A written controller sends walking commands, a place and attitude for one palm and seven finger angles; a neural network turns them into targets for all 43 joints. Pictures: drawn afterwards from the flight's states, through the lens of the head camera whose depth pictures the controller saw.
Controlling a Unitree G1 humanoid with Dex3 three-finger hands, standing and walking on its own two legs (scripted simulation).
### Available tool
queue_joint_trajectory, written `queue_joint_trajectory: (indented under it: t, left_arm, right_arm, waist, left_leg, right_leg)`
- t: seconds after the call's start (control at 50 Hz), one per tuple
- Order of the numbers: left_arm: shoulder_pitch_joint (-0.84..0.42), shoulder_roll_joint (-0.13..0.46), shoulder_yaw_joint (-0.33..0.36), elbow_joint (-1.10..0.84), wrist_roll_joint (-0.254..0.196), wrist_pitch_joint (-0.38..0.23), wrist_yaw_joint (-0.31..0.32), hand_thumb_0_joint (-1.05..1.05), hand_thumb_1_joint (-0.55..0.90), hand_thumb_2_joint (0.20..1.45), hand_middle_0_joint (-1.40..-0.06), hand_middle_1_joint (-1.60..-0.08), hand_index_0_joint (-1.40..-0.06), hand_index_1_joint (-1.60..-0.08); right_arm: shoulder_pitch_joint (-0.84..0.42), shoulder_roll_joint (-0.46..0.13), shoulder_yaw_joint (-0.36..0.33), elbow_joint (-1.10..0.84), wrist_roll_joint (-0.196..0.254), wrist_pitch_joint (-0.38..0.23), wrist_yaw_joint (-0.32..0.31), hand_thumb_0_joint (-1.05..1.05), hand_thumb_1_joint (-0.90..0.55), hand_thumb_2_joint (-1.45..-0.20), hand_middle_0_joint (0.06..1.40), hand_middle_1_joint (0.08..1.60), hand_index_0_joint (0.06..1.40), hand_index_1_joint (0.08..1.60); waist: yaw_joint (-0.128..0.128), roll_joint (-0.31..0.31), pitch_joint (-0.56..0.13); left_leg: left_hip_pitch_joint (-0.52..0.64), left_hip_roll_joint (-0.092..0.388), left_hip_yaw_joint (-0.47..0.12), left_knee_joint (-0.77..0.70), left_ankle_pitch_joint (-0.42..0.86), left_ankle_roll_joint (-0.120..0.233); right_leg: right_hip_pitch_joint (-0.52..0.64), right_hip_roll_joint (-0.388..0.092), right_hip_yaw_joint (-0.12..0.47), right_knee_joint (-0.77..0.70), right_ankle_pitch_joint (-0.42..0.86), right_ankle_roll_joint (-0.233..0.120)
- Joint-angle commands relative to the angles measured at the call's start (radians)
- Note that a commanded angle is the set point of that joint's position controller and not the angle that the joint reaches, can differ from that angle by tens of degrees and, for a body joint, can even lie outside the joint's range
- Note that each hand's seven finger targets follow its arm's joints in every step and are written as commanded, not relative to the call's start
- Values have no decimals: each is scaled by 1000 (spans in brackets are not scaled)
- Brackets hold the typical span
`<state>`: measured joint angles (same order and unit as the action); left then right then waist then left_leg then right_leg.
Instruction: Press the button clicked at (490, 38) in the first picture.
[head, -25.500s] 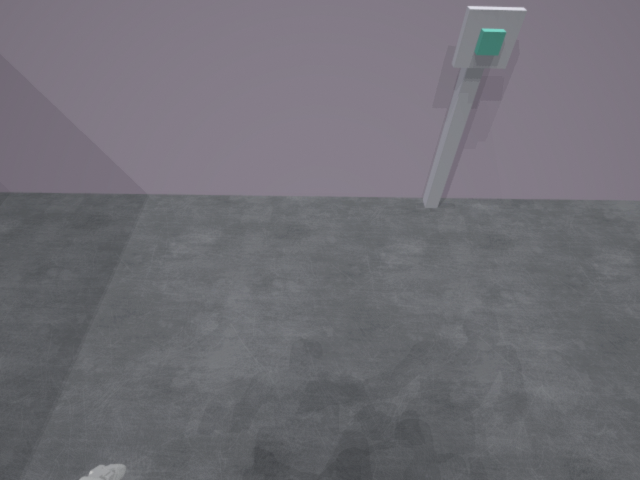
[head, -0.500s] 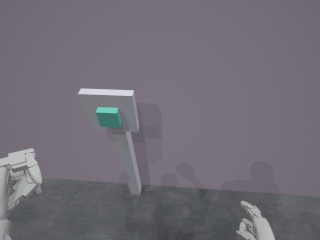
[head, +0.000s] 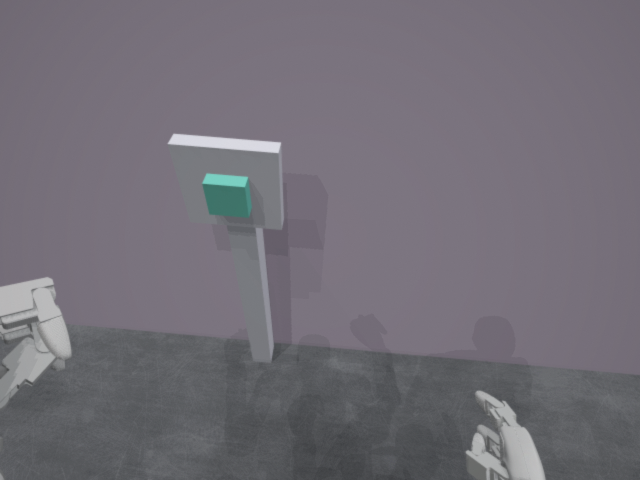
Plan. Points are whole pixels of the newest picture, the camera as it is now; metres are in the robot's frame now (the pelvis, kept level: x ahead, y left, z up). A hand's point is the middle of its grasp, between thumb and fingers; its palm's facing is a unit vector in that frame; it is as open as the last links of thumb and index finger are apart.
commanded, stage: step back with the hand held close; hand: left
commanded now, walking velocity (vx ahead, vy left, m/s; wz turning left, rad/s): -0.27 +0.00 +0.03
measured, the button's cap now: (228, 194) +0.56 +0.20 +0.02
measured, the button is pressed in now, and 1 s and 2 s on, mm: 0 0 0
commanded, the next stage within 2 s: stop stepping back and stand still in 0.82 s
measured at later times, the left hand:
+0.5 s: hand (41, 391) +0.15 +0.23 +0.18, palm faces +0.38 -0.81 -0.44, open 3.1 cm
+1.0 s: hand out of the picture +0.05 +0.18 +0.19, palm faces +0.20 -0.84 -0.50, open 3.1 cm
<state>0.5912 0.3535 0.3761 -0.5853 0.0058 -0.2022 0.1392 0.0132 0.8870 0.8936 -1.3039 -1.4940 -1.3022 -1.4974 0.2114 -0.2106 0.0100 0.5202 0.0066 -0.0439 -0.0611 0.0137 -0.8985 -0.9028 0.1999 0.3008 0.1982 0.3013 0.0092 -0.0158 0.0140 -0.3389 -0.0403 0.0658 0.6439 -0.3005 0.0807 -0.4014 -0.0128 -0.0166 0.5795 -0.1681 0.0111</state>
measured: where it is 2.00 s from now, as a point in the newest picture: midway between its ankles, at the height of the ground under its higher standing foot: outside the picture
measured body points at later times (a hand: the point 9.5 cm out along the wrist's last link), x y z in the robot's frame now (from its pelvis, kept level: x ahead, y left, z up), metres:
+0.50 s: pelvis -0.04 +0.00 -0.01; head -0.02 +0.03 +0.44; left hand +0.12 +0.27 +0.20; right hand +0.13 -0.25 -0.07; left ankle +0.03 +0.07 -0.72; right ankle +0.08 -0.13 -0.72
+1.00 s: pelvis -0.15 -0.04 +0.01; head -0.13 -0.01 +0.46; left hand +0.03 +0.23 +0.21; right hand +0.02 -0.27 -0.06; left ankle -0.04 +0.06 -0.71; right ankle -0.23 -0.15 -0.72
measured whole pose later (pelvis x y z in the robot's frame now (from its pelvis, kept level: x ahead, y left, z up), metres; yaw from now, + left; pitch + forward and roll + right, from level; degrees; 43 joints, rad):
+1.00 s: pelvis -0.15 -0.04 +0.01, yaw -5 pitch +3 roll -2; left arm 0.70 0.48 0.41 -0.67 -0.06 -0.27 0.09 0.01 0.88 0.89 -1.30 -1.49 -1.30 -1.50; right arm 0.16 -0.17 0.03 0.59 0.00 -0.06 -0.04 0.01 -0.90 -0.90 0.20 0.30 0.20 0.30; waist 0.00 -0.03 -0.03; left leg -0.52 0.04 0.02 0.66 -0.22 -0.01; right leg -0.15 0.05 0.02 0.45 -0.35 -0.01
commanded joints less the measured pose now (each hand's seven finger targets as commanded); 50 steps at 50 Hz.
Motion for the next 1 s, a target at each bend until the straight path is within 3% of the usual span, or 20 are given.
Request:
queue_joint_trajectory:
  t: [0.0, 0.12, 0.18, 0.26, 0.3, 0.36, 0.4, 0.46, 0.5, 0.52, 0.54, 0.6, 0.66, 0.72, 0.78, 0.84, 0.88, 0.92, 0.94, 0.98]
  left_arm:
    - [-50, 162, 111, -219, -10, -79, 27, 0, 900, 900, -1300, -1500, -1300, -1500]
    - [-64, 165, 134, -218, 6, -100, 27, 0, 900, 900, -1300, -1500, -1300, -1500]
    - [-48, 189, 163, -237, 5, -112, 19, 0, 900, 900, -1300, -1500, -1300, -1500]
    - [-44, 171, 154, -255, -1, -122, 9, 0, 900, 900, -1300, -1500, -1300, -1500]
    - [-46, 184, 162, -250, -2, -125, 10, 0, 900, 900, -1300, -1500, -1300, -1500]
    - [-39, 202, 166, -247, -10, -127, 16, 0, 900, 900, -1300, -1500, -1300, -1500]
    - [-7, 211, 164, -241, -26, -131, 29, 0, 900, 900, -1300, -1500, -1300, -1500]
    - [32, 216, 172, -254, -23, -143, 38, 0, 900, 900, -1300, -1500, -1300, -1500]
    - [32, 200, 192, -263, -4, -151, 39, 0, 900, 900, -1300, -1500, -1300, -1500]
    - [12, 202, 196, -271, -3, -150, 38, 0, 900, 900, -1300, -1500, -1300, -1500]
    - [7, 205, 198, -270, -5, -147, 38, 0, 900, 900, -1300, -1500, -1300, -1500]
    - [10, 142, 126, -244, -29, -142, 32, 0, 900, 900, -1300, -1500, -1300, -1500]
    - [-21, 123, 47, -254, -41, -133, 15, 0, 900, 900, -1300, -1500, -1300, -1500]
    - [-64, 159, 49, -266, -44, -137, 8, 0, 900, 900, -1300, -1500, -1300, -1500]
    - [-36, 225, 114, -295, -55, -141, -7, 0, 900, 900, -1300, -1500, -1300, -1500]
    - [32, 260, 180, -308, -85, -140, -21, 0, 900, 900, -1300, -1500, -1300, -1500]
    - [128, 283, 216, -254, -103, -130, -22, 0, 900, 900, -1300, -1500, -1300, -1500]
    - [162, 267, 201, -192, -93, -102, -10, 0, 900, 900, -1300, -1500, -1300, -1500]
    - [155, 248, 186, -174, -84, -79, -2, 0, 900, 900, -1300, -1500, -1300, -1500]
    - [54, 219, 139, -172, -78, -55, 12, 0, 900, 900, -1300, -1500, -1300, -1500]
  right_arm:
    - [-76, -148, -56, -152, -5, -67, -13, 0, -900, -900, 200, 300, 200, 300]
    - [-93, -153, -56, -152, -11, -81, -15, 0, -900, -900, 200, 300, 200, 300]
    - [-92, -148, -65, -149, -16, -89, -12, 0, -900, -900, 200, 300, 200, 300]
    - [-81, -148, -66, -138, -16, -86, -2, 0, -900, -900, 200, 300, 200, 300]
    - [-78, -139, -68, -133, -14, -83, -3, 0, -900, -900, 200, 300, 200, 300]
    - [-61, -130, -74, -128, -16, -65, 9, 0, -900, -900, 200, 300, 200, 300]
    - [-57, -115, -69, -113, -17, -49, 15, 0, -900, -900, 200, 300, 200, 300]
    - [-75, -128, -71, -116, -13, -41, 9, 0, -900, -900, 200, 300, 200, 300]
    - [-103, -156, -71, -127, -16, -66, -8, 0, -900, -900, 200, 300, 200, 300]
    - [-114, -140, -74, -122, -26, -83, -16, 0, -900, -900, 200, 300, 200, 300]
    - [-96, -132, -84, -105, -29, -98, -17, 0, -900, -900, 200, 300, 200, 300]
    - [-81, -116, -79, -64, -38, -131, -10, 0, -900, -900, 200, 300, 200, 300]
    - [-71, -115, -65, -7, -40, -155, 8, 0, -900, -900, 200, 300, 200, 300]
    - [-61, -120, -64, 40, -49, -161, 12, 0, -900, -900, 200, 300, 200, 300]
    - [-90, -126, -64, 10, -46, -144, 16, 0, -900, -900, 200, 300, 200, 300]
    - [-127, -109, -57, -59, -25, -112, 22, 0, -900, -900, 200, 300, 200, 300]
    - [-123, -86, -54, -99, 13, -88, 17, 0, -900, -900, 200, 300, 200, 300]
    - [-157, -77, -43, -91, 7, -69, 1, 0, -900, -900, 200, 300, 200, 300]
    - [-141, -66, -32, -81, -1, -54, -3, 0, -900, -900, 200, 300, 200, 300]
    - [-124, -85, -21, -78, -1, -55, -16, 0, -900, -900, 200, 300, 200, 300]
  waist:
    - [-28, 21, -51]
    - [-16, 142, -39]
    - [-15, 91, -74]
    - [-22, 92, -88]
    - [-27, 24, -101]
    - [-33, -84, -109]
    - [-40, -115, -137]
    - [-48, 0, -129]
    - [-38, 240, -114]
    - [-31, 274, -120]
    - [-33, 213, -123]
    - [-19, 153, -97]
    - [-18, 207, -138]
    - [-4, 236, -240]
    - [17, 227, -323]
    - [23, 134, -328]
    - [11, -182, -293]
    - [1, -135, -149]
    - [-15, -78, -128]
    - [-40, -51, -76]
  left_leg:
    - [-327, 136, -206, -255, -306, 22]
    - [-530, 240, -283, -383, -378, 60]
    - [-485, 240, -279, -335, -220, 55]
    - [-485, 194, -231, -252, -231, 43]
    - [-451, 145, -203, -171, -282, 24]
    - [-307, 73, -173, -6, -288, -14]
    - [-140, 55, -160, 40, -174, -37]
    - [-138, 115, -217, -135, -219, -3]
    - [-453, 309, -411, -434, -424, 79]
    - [-514, 389, -466, -506, -410, 109]
    - [-473, 407, -447, -497, -352, 117]
    - [-200, 348, -335, -385, -54, 84]
    - [83, 319, -311, -398, 114, 39]
    - [307, 310, -257, -303, 557, 5]
    - [385, 275, -181, -247, 691, -19]
    - [312, 210, -74, -196, 534, -52]
    - [274, 84, -11, -6, 162, -92]
    - [45, 49, -67, 190, -22, -97]
    - [-24, 66, -82, 178, -11, -92]
    - [0, 72, -78, -20, 72, -85]
  right_leg:
    - [273, -52, 180, -42, -41, -35]
    - [438, 32, 86, 188, 68, 1]
    - [441, 43, 99, 206, 158, 0]
    - [418, 2, 180, 182, 219, -25]
    - [360, -51, 266, 90, 211, -45]
    - [167, -172, 413, -129, -42, -112]
    - [38, -209, 389, -208, -101, -135]
    - [21, -94, 232, -120, -148, -68]
    - [289, 79, 75, 251, -64, 1]
    - [338, 117, 58, 410, -137, 15]
    - [300, 124, 83, 494, -209, 14]
    - [130, 87, 63, 306, -328, 3]
    - [55, 79, 17, 36, -364, 0]
    - [87, 66, 10, -201, -218, -3]
    - [138, 65, -9, -256, -105, -2]
    - [181, 8, 2, -278, 84, -7]
    - [38, -156, 78, -321, 263, -19]
    - [-21, -265, 178, -299, 204, -116]
    - [31, -259, 174, -258, 249, -133]
    - [77, -197, 116, -220, 218, -88]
